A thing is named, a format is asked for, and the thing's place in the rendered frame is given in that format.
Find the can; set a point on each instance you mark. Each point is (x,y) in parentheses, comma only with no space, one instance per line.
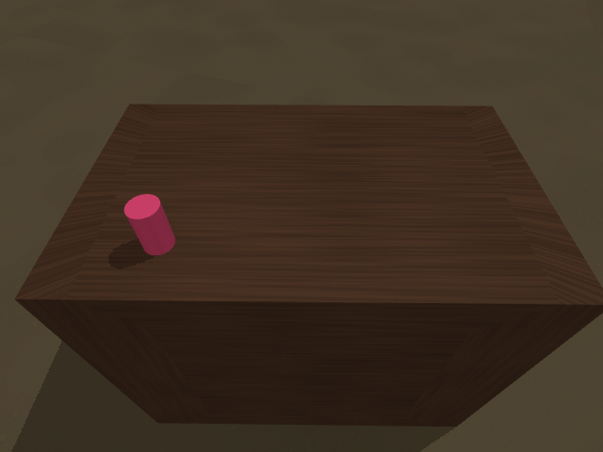
(149,222)

